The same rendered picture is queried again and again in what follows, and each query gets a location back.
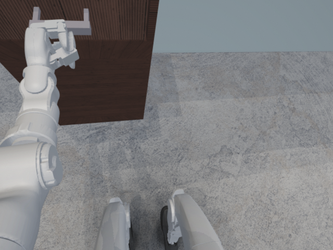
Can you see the cabinet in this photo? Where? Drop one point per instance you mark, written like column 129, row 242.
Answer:
column 110, row 79

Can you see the left robot upper arm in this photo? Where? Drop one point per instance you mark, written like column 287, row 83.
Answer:
column 27, row 173

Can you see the left robot hand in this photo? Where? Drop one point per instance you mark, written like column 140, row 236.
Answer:
column 38, row 48

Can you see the robot left forearm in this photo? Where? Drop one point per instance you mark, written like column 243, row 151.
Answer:
column 38, row 117

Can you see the right robot foot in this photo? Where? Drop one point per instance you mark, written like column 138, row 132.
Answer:
column 164, row 227

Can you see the drawer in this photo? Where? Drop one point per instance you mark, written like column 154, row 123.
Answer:
column 109, row 19

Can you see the handle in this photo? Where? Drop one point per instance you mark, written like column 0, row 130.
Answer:
column 77, row 27

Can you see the robot right shin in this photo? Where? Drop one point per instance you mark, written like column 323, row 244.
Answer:
column 174, row 232

